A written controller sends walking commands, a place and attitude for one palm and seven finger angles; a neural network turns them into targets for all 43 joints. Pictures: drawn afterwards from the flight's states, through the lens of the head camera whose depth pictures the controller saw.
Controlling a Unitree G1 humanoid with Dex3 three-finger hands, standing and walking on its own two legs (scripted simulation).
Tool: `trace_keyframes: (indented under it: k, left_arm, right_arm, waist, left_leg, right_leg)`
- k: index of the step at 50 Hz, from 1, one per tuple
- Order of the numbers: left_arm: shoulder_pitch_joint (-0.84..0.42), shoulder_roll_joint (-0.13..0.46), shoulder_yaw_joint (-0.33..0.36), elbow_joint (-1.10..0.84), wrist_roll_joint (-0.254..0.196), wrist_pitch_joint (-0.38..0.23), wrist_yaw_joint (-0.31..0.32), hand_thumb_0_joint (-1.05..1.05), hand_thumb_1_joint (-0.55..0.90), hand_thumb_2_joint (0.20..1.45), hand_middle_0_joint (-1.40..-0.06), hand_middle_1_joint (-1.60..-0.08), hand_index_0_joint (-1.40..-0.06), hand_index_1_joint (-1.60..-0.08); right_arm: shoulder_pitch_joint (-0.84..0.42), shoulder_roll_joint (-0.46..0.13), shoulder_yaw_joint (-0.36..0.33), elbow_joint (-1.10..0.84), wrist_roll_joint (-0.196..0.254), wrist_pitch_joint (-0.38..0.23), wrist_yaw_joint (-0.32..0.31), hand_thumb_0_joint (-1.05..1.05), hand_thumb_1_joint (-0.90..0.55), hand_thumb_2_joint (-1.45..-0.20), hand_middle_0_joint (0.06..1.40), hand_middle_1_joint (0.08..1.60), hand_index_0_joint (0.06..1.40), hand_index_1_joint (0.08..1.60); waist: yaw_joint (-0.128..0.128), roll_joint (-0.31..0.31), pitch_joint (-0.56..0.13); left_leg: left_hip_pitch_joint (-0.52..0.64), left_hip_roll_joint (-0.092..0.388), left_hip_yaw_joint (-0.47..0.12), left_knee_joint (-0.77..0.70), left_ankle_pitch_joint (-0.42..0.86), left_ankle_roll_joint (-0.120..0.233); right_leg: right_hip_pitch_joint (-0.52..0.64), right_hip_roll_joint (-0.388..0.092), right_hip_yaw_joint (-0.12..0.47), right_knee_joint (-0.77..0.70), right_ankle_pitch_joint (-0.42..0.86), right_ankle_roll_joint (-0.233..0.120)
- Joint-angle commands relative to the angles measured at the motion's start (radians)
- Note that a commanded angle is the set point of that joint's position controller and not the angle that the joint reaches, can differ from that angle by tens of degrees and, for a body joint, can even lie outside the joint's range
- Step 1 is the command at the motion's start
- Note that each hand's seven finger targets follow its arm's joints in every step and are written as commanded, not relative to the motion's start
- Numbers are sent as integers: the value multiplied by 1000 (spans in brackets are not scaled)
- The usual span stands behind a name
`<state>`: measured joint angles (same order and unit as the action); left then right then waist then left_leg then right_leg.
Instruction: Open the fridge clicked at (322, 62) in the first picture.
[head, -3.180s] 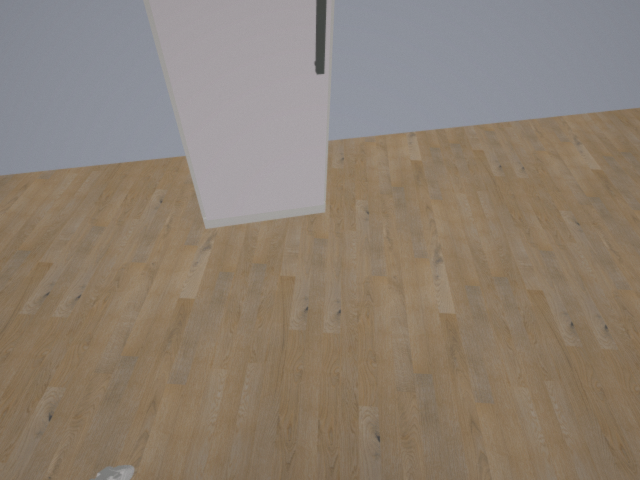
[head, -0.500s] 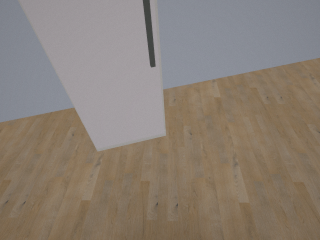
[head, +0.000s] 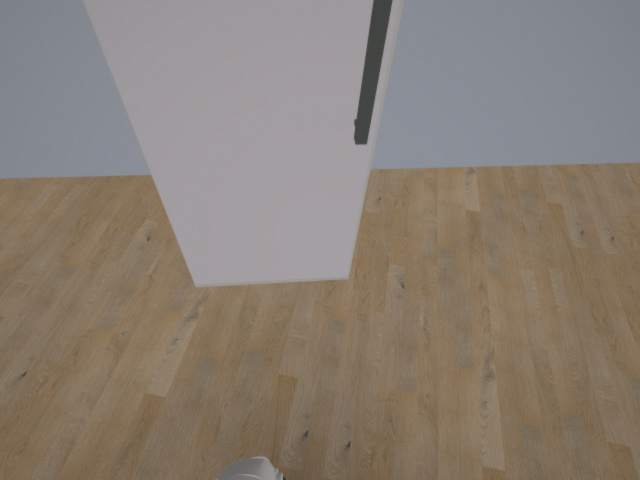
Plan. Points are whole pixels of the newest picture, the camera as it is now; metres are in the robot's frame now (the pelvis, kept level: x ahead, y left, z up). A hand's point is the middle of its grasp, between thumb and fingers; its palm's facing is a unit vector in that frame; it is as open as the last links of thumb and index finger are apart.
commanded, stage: turn to face it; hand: right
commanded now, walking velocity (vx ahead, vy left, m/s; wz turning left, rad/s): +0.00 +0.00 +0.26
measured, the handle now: (377, 13) +0.77 -0.02 +0.21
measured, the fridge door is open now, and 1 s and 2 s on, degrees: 0 0 0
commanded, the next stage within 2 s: take the last steps up to it in 0.14 s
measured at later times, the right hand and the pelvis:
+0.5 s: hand out of the picture +0.10 -0.24 -0.15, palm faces -0.08 +0.98 -0.17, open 7.4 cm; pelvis +0.05 -0.05 +0.03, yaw +8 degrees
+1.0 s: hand (427, 450) +0.20 -0.15 -0.15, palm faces -0.12 +0.98 -0.18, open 7.2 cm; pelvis +0.16 +0.02 +0.02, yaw +9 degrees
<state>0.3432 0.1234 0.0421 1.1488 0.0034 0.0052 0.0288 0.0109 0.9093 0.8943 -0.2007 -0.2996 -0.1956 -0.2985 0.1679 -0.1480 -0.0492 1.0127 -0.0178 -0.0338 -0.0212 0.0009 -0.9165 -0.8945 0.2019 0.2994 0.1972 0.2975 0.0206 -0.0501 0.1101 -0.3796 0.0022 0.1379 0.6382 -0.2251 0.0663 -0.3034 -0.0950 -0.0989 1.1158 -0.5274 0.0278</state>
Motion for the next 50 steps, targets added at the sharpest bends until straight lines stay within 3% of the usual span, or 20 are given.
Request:
trace_keyframes:
  k: [1, 5, 8, 12, 13, 14, 15, 16, 18, 21, 26, 31, 35, 36, 37, 38, 39, 41, 43, 50]
  left_arm:
    - [45, 62, 12, -80, 15, 7, 4, 0, 900, 900, -200, -300, -200, -300]
    - [15, 66, 10, -112, 19, 20, -4, 0, 900, 900, -200, -300, -200, -300]
    - [-34, 85, 10, -146, 14, 10, -5, 0, 900, 900, -200, -300, -200, -300]
    - [32, 98, 4, -139, 10, -8, 1, 0, 900, 900, -200, -300, -200, -300]
    - [44, 139, 8, -141, 16, -17, 4, 0, 900, 900, -200, -300, -200, -300]
    - [45, 221, 22, -163, 31, -21, 4, 0, 900, 900, -200, -300, -200, -300]
    - [15, 262, 33, -178, 35, -20, 8, 0, 900, 900, -200, -300, -200, -300]
    - [-16, 248, 29, -186, 34, -21, 10, 0, 900, 900, -200, -300, -200, -300]
    - [-85, 212, 16, -206, 31, -39, 9, 0, 900, 900, -200, -300, -200, -300]
    - [-12, 180, 15, -176, 22, -59, 9, 0, 900, 900, -200, -300, -200, -300]
    - [116, 179, 27, -108, 28, -67, 8, 0, 900, 900, -200, -300, -200, -300]
    - [141, 185, 35, -62, 34, -56, 0, 0, 900, 900, -200, -300, -200, -300]
    - [97, 164, 33, -43, 27, -49, -5, 0, 900, 900, -200, -300, -200, -300]
    - [89, 129, 25, -46, 16, -53, -14, 0, 900, 900, -200, -300, -200, -300]
    - [50, 52, 2, -85, 9, -58, -21, 0, 900, 900, -200, -300, -200, -300]
    - [-46, 93, 6, -131, 16, -53, -21, 0, 900, 900, -200, -300, -200, -300]
    - [-72, 89, 15, -130, 16, -50, -24, 0, 900, 900, -200, -300, -200, -300]
    - [-48, 94, 27, -112, 23, -44, -29, 0, 900, 900, -200, -300, -200, -300]
    - [-9, 56, 22, -94, 27, -35, -33, 0, 900, 900, -200, -300, -200, -300]
    - [-77, 58, 14, -136, 16, -43, -49, 0, 900, 900, -200, -300, -200, -300]
  right_arm:
    - [42, -148, -33, -36, -6, 16, -22, 0, -900, -900, 200, 300, 200, 300]
    - [23, -167, -42, -60, -13, 34, -10, 0, -900, -900, 200, 300, 200, 300]
    - [37, -183, -49, -67, -15, 44, -2, 0, -900, -900, 200, 300, 200, 300]
    - [16, -175, -48, -83, -2, 56, 3, 0, -900, -900, 200, 300, 200, 300]
    - [27, -132, -38, -92, 5, 59, 7, 0, -900, -900, 200, 300, 200, 300]
    - [37, -86, -29, -113, 9, 61, 17, 0, -900, -900, 200, 300, 200, 300]
    - [-6, -111, -36, -126, -5, 69, 19, 0, -900, -900, 200, 300, 200, 300]
    - [-22, -143, -48, -126, -17, 69, 27, 0, -900, -900, 200, 300, 200, 300]
    - [72, -124, -51, -81, -20, 54, 45, 0, -900, -900, 200, 300, 200, 300]
    - [88, -106, -41, -61, -14, 42, 52, 0, -900, -900, 200, 300, 200, 300]
    - [1, -87, -27, -70, -12, 37, 54, 0, -900, -900, 200, 300, 200, 300]
    - [-51, -64, -15, -56, -8, 26, 56, 0, -900, -900, 200, 300, 200, 300]
    - [109, -74, -24, 21, -6, 5, 47, 0, -900, -900, 200, 300, 200, 300]
    - [211, -134, -35, 56, -9, -6, 38, 0, -900, -900, 200, 300, 200, 300]
    - [341, -238, -56, 94, -10, -15, 24, 0, -900, -900, 200, 300, 200, 300]
    - [405, -253, -53, 105, 3, -10, 17, 0, -900, -900, 200, 300, 200, 300]
    - [361, -240, -53, 107, 1, -17, 11, 0, -900, -900, 200, 300, 200, 300]
    - [225, -136, -35, 73, -3, -16, 0, 0, -900, -900, 200, 300, 200, 300]
    - [165, -100, -18, 50, -12, -27, -2, 0, -900, -900, 200, 300, 200, 300]
    - [177, -147, -13, 68, -8, -32, 2, 0, -900, -900, 200, 300, 200, 300]
  waist:
    - [9, 119, -142]
    - [-2, 165, -108]
    - [-24, 206, -104]
    - [15, 160, -117]
    - [16, 8, -94]
    - [22, -218, -61]
    - [38, -318, 1]
    - [22, -219, 37]
    - [-34, -73, 9]
    - [-12, -81, -45]
    - [39, -65, -34]
    - [55, -117, -29]
    - [-31, -59, -84]
    - [-82, 65, -123]
    - [-133, 339, -142]
    - [-159, 259, -119]
    - [-139, 309, -96]
    - [-68, 206, -26]
    - [-15, 153, -9]
    - [-8, 202, 3]
  left_leg:
    - [51, 290, -286, -342, 302, 127]
    - [-8, 233, -296, -393, -11, 109]
    - [22, 219, -335, -388, -73, 111]
    - [-22, 160, -306, -295, -105, 45]
    - [-103, 93, -259, -208, -207, -1]
    - [-169, -10, -139, -14, -262, -56]
    - [-199, -23, -124, 197, -284, -77]
    - [-207, 9, -177, 329, -249, -63]
    - [-223, 14, -155, 444, -135, -68]
    - [-242, 37, -132, 443, -56, -82]
    - [-260, 82, -102, 280, -94, -91]
    - [-104, 69, -40, 57, -150, -76]
    - [228, 23, 7, -209, 2, -51]
    - [452, 115, -109, -265, -43, -13]
    - [595, 352, -422, -364, -114, 82]
    - [530, 422, -536, -430, -126, 137]
    - [453, 403, -539, -453, -178, 141]
    - [328, 353, -379, -462, -183, 123]
    - [228, 297, -217, -440, 36, 92]
    - [168, 256, -138, -386, 155, 70]
  right_leg:
    - [-90, -42, 67, 36, 80, 21]
    - [-59, -6, 30, -161, 110, 20]
    - [-41, 15, 23, -301, 104, 13]
    - [159, 34, 7, -638, 261, 5]
    - [197, -47, 125, -772, 182, -17]
    - [145, -240, 371, -922, -15, -90]
    - [41, -338, 512, -1029, -120, -143]
    - [-11, -336, 504, -1035, -149, -166]
    - [47, -230, 313, -992, -29, -134]
    - [171, -186, 185, -957, 162, -127]
    - [294, -245, 185, -946, 312, -172]
    - [229, -236, 139, -910, 332, -162]
    - [95, -166, 65, -735, 279, -97]
    - [-80, -113, -6, -562, 240, -62]
    - [-320, 12, -115, -281, 6, -18]
    - [-396, 18, -3, -99, -88, -30]
    - [-419, -11, 43, -6, -15, -39]
    - [-387, -66, 66, 1, 111, -32]
    - [-291, -58, 31, -91, 166, -9]
    - [-87, -2, -28, -423, 288, -18]
